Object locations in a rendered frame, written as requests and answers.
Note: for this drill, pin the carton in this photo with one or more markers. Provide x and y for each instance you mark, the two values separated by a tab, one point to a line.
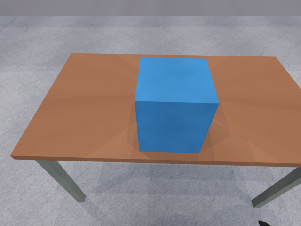
175	103

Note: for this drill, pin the table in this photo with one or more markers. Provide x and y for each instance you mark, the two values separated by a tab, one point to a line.
89	115

